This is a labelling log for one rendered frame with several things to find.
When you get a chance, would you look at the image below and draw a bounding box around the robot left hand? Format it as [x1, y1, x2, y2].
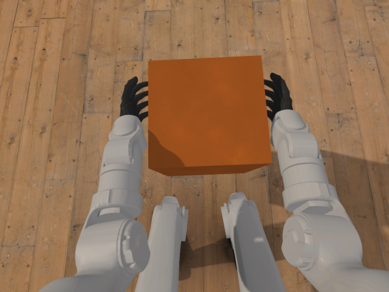
[120, 77, 148, 122]

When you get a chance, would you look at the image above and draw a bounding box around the robot right forearm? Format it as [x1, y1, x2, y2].
[270, 109, 363, 255]

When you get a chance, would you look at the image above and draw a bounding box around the robot left upper arm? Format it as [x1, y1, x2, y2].
[38, 218, 150, 292]

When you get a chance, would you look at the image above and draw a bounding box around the right robot thigh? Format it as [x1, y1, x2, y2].
[221, 198, 287, 292]

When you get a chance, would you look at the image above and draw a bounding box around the robot right upper arm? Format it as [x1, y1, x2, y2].
[281, 212, 389, 292]

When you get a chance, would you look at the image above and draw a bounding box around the carton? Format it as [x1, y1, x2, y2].
[148, 55, 272, 176]

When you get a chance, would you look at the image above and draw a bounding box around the robot left forearm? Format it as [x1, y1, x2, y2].
[75, 115, 147, 266]

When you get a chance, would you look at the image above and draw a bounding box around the robot left shin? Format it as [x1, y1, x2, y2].
[151, 196, 180, 223]

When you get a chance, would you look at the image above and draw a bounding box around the robot right hand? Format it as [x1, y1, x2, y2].
[264, 72, 293, 121]

